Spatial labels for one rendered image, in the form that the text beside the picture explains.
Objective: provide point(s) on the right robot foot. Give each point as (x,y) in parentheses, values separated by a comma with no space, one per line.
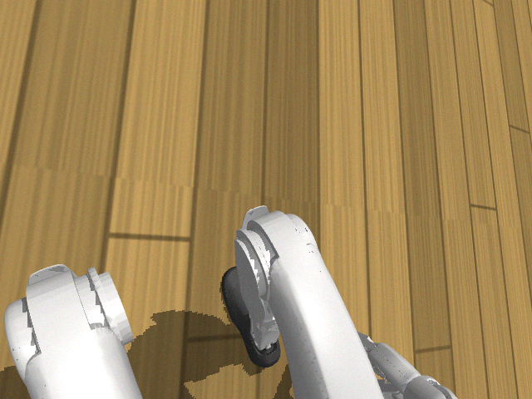
(239,315)

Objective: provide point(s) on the right robot arm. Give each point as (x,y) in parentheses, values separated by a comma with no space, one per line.
(425,387)

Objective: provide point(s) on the right robot hand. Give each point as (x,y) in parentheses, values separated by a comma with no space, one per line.
(389,365)

